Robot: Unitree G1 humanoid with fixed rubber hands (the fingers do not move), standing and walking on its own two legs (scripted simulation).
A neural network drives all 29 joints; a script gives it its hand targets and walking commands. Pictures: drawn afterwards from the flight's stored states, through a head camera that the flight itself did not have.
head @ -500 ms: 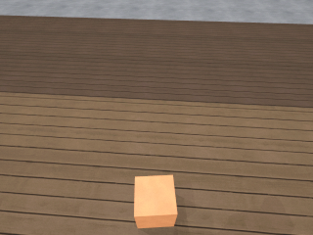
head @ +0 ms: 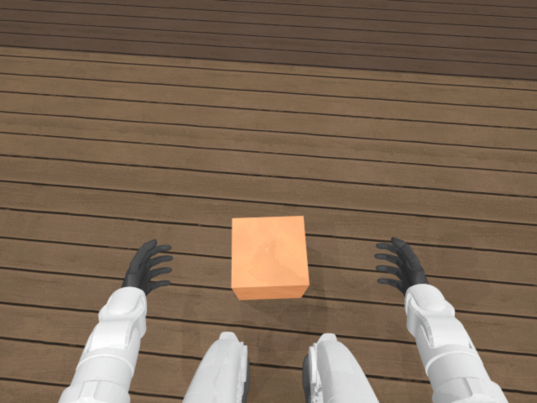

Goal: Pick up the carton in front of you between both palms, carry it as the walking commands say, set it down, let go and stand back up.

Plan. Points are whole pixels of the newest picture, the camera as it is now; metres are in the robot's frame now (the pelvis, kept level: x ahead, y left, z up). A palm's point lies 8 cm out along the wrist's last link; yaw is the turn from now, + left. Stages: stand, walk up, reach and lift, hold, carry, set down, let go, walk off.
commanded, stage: reach and lift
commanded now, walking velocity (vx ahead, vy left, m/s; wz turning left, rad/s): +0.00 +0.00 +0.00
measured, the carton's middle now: (269, 260) +0.44 +0.02 -0.58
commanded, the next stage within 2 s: none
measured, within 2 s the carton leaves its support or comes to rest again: neither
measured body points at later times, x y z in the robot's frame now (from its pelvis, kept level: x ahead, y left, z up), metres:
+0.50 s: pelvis -0.04 +0.00 -0.06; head +0.25 +0.01 +0.28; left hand +0.46 +0.22 -0.16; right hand +0.48 -0.17 -0.16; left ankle +0.04 +0.12 -0.67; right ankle +0.04 -0.12 -0.67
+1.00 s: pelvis -0.06 +0.00 -0.23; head +0.29 +0.00 +0.05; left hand +0.44 +0.22 -0.39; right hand +0.46 -0.18 -0.40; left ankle +0.04 +0.12 -0.67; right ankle +0.04 -0.12 -0.67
